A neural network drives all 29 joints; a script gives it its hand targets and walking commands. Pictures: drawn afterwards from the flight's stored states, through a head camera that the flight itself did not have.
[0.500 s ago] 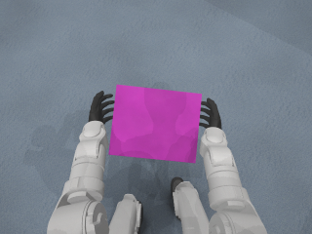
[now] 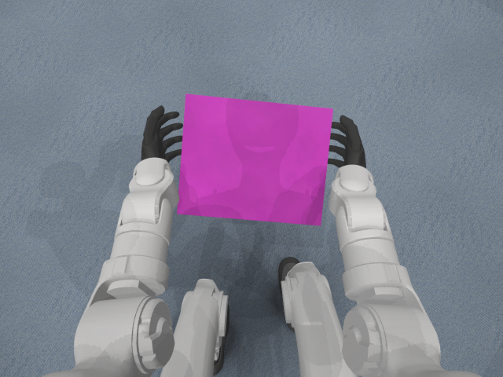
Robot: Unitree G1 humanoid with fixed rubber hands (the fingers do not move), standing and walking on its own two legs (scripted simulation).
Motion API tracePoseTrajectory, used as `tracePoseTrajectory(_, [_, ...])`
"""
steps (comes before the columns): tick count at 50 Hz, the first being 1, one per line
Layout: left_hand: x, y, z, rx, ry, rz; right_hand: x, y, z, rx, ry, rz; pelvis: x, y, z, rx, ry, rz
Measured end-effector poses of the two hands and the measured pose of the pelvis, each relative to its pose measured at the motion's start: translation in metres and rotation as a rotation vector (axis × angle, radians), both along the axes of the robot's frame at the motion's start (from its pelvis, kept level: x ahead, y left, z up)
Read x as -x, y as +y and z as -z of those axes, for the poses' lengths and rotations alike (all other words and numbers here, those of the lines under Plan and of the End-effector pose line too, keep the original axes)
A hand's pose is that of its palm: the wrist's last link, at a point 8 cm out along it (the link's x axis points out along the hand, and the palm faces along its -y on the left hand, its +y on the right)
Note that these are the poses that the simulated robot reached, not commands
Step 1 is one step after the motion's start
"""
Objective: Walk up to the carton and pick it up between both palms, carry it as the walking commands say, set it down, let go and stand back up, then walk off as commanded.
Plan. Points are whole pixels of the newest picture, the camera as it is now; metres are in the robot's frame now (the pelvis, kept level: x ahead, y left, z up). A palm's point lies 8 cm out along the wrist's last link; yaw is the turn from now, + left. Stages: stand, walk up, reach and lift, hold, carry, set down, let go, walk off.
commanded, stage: set down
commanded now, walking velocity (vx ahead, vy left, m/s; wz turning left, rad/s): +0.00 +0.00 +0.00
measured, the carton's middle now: (252, 162) +0.47 -0.03 -0.19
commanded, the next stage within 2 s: none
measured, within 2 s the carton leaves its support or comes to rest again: neither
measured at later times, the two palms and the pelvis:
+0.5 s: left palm (172, 163) +0.48 +0.12 -0.18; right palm (335, 167) +0.45 -0.18 -0.20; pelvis -0.02 +0.00 -0.06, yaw +2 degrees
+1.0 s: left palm (195, 166) +0.50 +0.10 -0.29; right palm (334, 163) +0.48 -0.21 -0.30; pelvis -0.05 +0.01 -0.11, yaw +0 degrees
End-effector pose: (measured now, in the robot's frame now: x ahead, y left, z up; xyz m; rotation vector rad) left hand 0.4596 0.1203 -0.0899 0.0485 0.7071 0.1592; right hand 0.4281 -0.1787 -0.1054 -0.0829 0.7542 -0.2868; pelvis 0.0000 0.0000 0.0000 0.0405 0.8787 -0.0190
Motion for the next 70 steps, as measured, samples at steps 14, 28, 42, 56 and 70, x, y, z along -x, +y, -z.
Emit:
tracePoseTrajectory(14, [-0.009, -0.001, 0.051, -0.012, 0.028, -0.006, -0.011, -0.002, 0.054, 0.01, 0.031, -0.034, 0.011, -0.002, 0.034, -0.008, 0.032, -0.007])
tracePoseTrajectory(28, [-0.021, 0.0, 0.098, -0.024, 0.032, -0.002, -0.025, -0.001, 0.102, 0.014, 0.038, -0.054, 0.021, -0.002, 0.069, -0.012, 0.047, -0.015])
tracePoseTrajectory(42, [-0.035, -0.005, 0.155, -0.029, 0.035, 0.024, -0.034, -0.006, 0.161, 0.034, 0.049, -0.069, 0.032, 0.001, 0.1, -0.007, -0.009, -0.021])
tracePoseTrajectory(56, [-0.038, -0.032, 0.236, 0.001, 0.048, 0.094, -0.062, -0.038, 0.202, 0.046, -0.019, -0.033, 0.054, 0.01, 0.134, 0.018, -0.273, -0.024])
tracePoseTrajectory(70, [-0.056, -0.021, 0.244, -0.066, 0.085, 0.125, -0.055, -0.028, 0.234, -0.002, 0.074, -0.06, 0.046, 0.007, 0.152, 0.012, -0.309, -0.027])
